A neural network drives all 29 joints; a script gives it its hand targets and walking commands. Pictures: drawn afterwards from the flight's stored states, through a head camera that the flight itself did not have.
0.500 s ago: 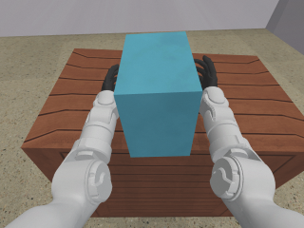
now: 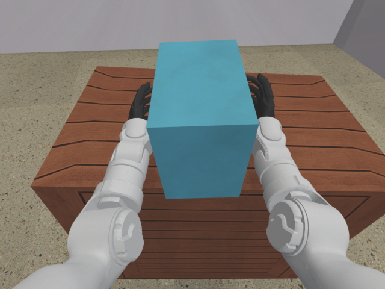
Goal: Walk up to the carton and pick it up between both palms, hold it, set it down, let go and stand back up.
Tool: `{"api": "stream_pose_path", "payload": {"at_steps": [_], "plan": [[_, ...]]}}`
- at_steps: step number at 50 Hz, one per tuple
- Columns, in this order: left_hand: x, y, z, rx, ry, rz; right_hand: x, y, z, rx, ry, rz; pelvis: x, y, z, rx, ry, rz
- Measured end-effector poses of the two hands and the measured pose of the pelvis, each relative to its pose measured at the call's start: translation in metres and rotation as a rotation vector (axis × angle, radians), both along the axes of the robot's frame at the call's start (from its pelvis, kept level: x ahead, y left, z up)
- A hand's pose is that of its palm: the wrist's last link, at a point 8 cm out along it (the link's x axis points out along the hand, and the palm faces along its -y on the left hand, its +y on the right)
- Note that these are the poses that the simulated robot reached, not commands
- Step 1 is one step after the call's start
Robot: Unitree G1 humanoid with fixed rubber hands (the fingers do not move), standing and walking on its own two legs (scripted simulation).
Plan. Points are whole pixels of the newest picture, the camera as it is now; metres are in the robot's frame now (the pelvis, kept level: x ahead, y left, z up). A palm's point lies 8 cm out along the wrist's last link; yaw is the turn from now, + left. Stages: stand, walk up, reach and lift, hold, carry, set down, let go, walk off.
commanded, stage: reach and lift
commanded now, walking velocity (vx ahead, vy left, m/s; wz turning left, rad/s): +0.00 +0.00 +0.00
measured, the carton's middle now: (200, 121) +0.46 +0.00 +0.14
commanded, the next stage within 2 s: none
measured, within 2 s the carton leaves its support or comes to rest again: neither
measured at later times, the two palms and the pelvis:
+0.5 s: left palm (135, 120) +0.41 +0.13 +0.17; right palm (264, 111) +0.42 -0.12 +0.20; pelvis -0.01 +0.00 +0.00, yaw +0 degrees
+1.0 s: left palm (123, 113) +0.38 +0.14 +0.21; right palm (270, 99) +0.39 -0.11 +0.25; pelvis -0.03 +0.00 +0.00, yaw +0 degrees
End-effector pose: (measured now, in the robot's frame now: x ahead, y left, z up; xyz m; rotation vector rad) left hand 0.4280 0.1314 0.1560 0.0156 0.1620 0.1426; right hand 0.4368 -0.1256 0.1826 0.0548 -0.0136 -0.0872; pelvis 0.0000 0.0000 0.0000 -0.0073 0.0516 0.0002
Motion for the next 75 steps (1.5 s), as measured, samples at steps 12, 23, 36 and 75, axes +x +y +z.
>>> {"api": "stream_pose_path", "payload": {"at_steps": [12,23,36,75], "plan": [[-0.009,0.002,0.006,0.000,-0.006,0.010,-0.006,0.002,0.012,-0.005,-0.005,0.011,-0.006,0.000,0.000,-0.001,-0.011,0.000],[-0.015,0.003,0.011,-0.008,0.039,0.011,-0.011,0.004,0.017,0.019,0.044,0.014,-0.007,0.000,0.000,0.000,-0.022,0.000],[-0.032,0.006,0.030,-0.011,0.052,0.015,-0.027,0.007,0.037,0.023,0.061,0.012,-0.015,0.001,0.000,-0.001,-0.057,0.000],[-0.058,0.013,0.078,-0.044,0.098,0.001,-0.054,0.014,0.089,0.012,0.119,-0.007,-0.029,0.001,-0.001,-0.002,-0.106,0.001]]}}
